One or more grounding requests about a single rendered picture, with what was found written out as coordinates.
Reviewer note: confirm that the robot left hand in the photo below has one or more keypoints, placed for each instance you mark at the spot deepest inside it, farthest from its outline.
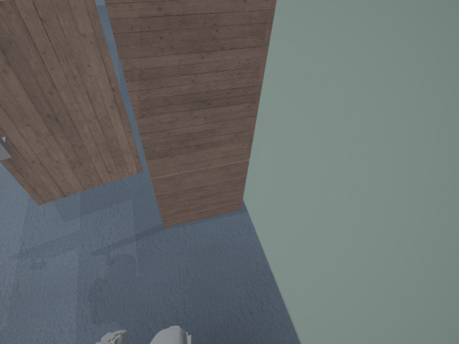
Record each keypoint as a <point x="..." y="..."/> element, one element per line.
<point x="114" y="338"/>

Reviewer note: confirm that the cupboard door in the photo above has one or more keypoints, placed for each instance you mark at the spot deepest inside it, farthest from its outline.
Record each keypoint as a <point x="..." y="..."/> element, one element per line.
<point x="61" y="109"/>

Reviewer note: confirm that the left robot thigh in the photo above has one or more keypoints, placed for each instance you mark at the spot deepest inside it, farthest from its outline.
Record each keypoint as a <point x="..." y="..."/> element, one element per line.
<point x="172" y="336"/>

